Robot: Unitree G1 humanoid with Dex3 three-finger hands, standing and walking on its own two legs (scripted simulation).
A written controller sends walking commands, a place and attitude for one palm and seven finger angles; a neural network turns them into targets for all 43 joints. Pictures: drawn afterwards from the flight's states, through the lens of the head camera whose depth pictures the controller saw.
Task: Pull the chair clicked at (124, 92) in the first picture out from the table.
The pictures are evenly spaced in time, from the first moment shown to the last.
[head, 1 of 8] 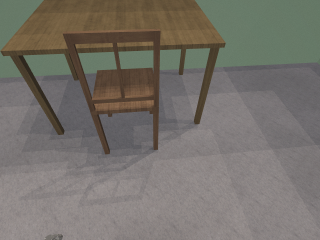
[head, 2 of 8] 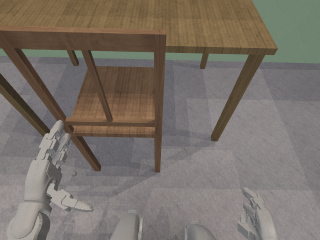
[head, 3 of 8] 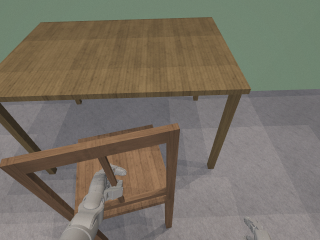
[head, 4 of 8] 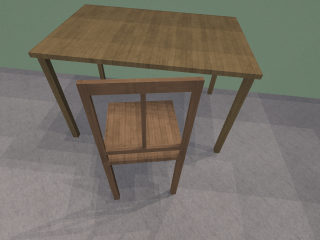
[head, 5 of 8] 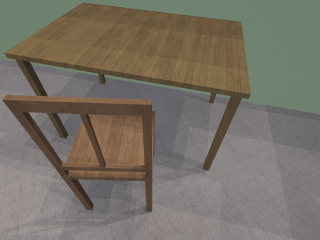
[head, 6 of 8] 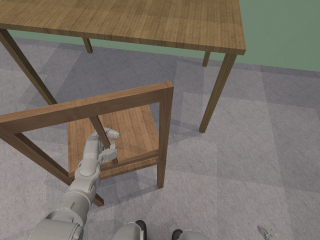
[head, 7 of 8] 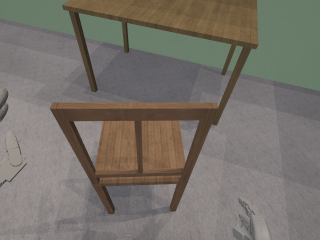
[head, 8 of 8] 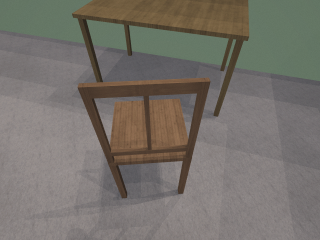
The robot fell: no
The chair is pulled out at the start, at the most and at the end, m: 0.00 0.61 0.61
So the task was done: yes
